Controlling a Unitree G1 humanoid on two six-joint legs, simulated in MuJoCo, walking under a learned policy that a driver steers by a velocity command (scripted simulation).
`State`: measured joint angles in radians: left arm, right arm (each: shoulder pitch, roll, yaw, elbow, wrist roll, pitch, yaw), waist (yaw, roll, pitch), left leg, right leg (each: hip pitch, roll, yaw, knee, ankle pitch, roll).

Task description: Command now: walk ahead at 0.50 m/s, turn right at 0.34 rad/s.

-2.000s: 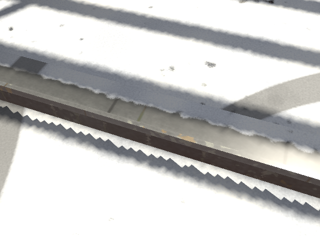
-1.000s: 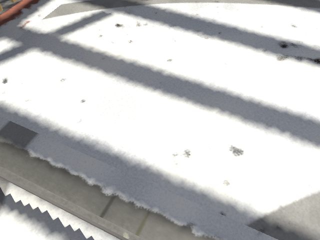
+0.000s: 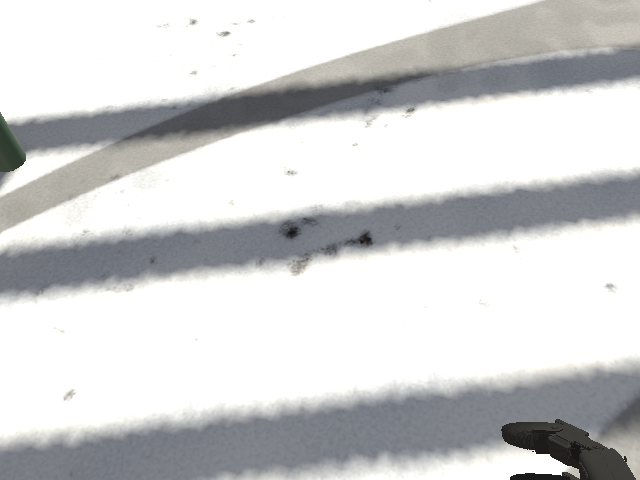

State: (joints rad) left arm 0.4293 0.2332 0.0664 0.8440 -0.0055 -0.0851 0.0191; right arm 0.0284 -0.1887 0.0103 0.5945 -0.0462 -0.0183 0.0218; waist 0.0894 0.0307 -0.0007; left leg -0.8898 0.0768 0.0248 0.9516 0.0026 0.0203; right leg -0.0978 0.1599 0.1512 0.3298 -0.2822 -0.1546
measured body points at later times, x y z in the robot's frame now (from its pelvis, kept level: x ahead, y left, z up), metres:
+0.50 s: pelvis +0.32 +0.03 +0.00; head +0.34 +0.03 +0.45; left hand +0.51 +0.24 -0.10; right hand +0.30 -0.23 -0.12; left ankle +0.27 +0.09 -0.74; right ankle +0.42 -0.13 -0.68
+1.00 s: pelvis +0.58 -0.03 +0.01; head +0.59 -0.04 +0.46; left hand +0.59 +0.24 -0.12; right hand +0.71 -0.28 -0.12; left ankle +0.68 +0.13 -0.67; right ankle +0.55 -0.10 -0.74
